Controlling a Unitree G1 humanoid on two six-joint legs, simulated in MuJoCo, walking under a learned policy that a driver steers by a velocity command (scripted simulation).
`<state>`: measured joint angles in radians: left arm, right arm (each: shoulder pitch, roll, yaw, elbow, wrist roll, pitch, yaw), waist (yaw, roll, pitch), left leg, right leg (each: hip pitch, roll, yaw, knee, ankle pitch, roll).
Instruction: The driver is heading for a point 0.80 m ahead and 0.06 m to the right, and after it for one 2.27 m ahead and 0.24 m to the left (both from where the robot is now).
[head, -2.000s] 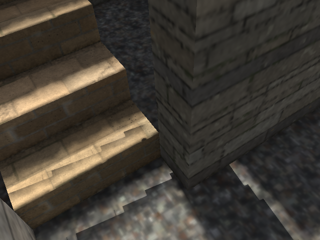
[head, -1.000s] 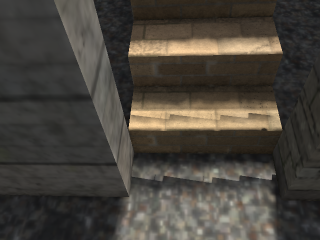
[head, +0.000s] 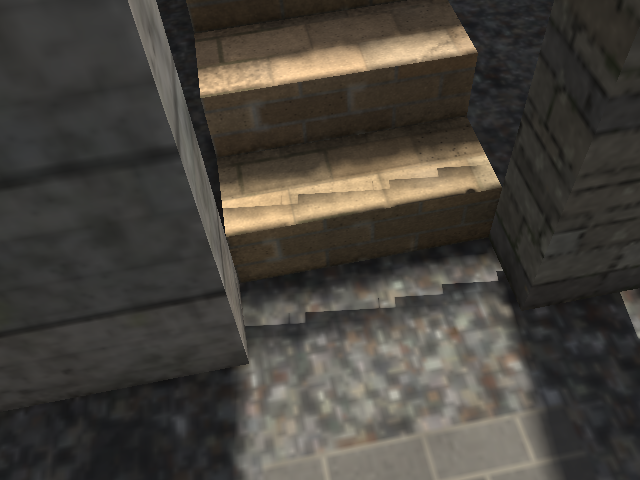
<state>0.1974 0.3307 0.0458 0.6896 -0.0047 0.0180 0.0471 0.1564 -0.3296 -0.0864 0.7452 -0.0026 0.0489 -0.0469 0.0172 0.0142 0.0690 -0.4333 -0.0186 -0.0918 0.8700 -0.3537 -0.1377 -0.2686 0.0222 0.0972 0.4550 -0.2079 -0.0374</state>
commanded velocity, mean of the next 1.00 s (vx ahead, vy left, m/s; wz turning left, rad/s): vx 0.10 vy -0.02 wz -0.27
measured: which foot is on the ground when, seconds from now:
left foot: up 0.00-0.10, down 0.12-0.58, up 0.60-1.00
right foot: down 0.00-0.12, up 0.14-0.58, down 0.60-1.00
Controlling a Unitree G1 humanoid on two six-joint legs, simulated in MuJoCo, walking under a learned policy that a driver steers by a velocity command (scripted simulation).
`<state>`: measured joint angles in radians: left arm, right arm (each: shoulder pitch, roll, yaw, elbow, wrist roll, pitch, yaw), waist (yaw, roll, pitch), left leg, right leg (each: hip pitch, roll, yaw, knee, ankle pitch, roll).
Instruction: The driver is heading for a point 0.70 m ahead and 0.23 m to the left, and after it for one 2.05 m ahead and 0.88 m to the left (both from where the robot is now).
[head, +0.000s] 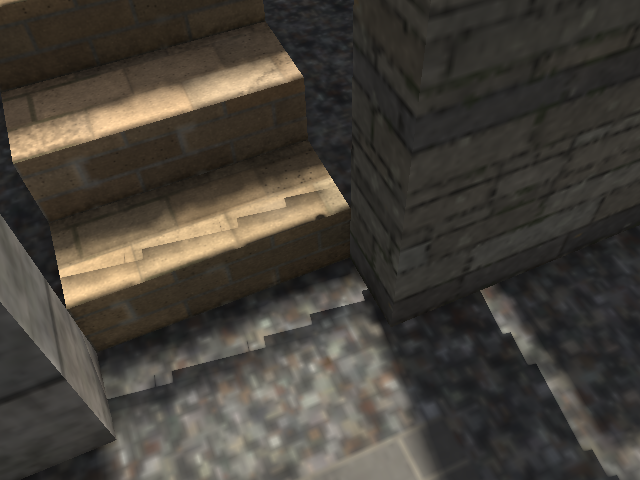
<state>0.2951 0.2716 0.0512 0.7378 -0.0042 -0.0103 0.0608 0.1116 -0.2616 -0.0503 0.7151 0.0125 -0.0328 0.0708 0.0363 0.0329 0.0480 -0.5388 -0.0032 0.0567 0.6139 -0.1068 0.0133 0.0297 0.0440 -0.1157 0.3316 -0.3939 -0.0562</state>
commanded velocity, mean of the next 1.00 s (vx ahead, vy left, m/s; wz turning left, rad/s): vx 0.02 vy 0.00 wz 0.55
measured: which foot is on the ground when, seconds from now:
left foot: up 0.00-0.02, down 0.04-0.46, up 0.48-0.88, down 0.90-1.00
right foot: down 0.00-0.06, up 0.08-0.44, down 0.46-0.90, up 0.92-1.00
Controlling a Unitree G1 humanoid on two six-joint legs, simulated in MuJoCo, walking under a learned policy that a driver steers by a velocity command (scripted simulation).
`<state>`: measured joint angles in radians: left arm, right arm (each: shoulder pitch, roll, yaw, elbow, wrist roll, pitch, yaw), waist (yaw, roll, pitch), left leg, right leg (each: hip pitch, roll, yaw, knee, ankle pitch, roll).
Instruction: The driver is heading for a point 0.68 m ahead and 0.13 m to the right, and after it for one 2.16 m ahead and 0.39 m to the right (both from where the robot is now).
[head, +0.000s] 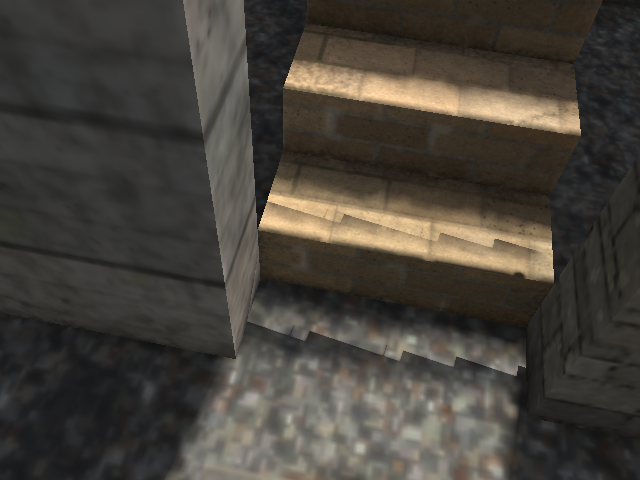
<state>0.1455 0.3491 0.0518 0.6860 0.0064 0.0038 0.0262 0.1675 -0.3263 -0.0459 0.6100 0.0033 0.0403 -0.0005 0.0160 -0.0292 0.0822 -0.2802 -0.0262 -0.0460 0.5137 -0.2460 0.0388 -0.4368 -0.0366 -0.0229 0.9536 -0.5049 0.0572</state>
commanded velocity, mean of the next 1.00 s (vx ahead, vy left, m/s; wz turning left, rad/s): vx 0.37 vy -0.07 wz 0.09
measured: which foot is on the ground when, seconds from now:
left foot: down 0.00-0.34, up 0.36-0.72, down 0.74-1.00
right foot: up 0.00-0.30, down 0.32-0.74, up 0.76-1.00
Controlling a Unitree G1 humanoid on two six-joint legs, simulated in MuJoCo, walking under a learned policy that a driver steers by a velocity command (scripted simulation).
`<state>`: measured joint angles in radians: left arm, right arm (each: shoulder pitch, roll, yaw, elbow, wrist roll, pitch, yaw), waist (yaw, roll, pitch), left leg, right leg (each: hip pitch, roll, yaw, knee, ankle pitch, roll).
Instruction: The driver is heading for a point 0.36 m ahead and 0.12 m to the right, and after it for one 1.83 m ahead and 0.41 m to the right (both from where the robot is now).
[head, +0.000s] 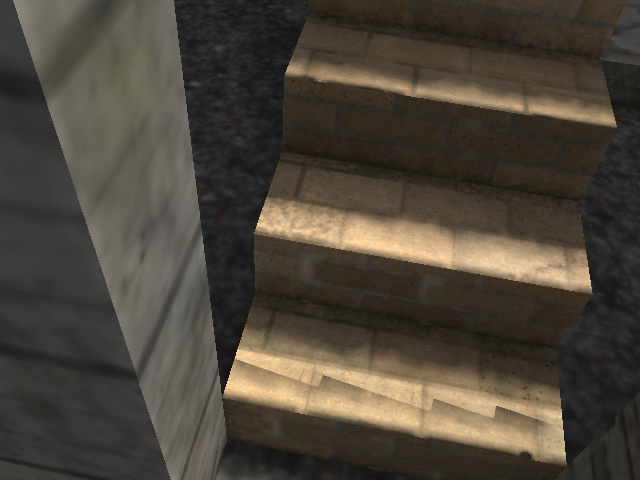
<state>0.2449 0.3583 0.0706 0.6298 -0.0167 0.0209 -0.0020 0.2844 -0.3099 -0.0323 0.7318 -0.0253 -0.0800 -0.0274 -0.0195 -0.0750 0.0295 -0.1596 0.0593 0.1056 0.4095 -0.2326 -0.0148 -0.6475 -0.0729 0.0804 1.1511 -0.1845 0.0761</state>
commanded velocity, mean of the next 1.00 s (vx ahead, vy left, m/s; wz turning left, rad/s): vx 0.44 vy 0.05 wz -0.40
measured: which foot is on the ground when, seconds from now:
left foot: down 0.00-0.22, up 0.24-0.68, down 0.70-1.00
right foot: up 0.00-0.20, down 0.22-0.72, up 0.74-0.88, down 0.90-1.00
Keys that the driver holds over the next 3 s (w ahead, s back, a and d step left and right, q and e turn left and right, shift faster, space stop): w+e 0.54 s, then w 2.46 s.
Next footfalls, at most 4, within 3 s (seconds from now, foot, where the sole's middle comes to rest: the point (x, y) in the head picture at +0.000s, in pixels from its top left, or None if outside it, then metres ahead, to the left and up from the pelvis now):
0.22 right None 0.21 -0.21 -0.78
0.70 left None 0.37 -0.08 -0.78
0.90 right None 0.31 -0.21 -0.78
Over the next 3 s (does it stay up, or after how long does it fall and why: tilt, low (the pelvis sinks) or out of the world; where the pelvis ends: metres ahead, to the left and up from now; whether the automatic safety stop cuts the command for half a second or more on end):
stays up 0.33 -0.15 0.01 its command is cut before an obstacle after 0.6 s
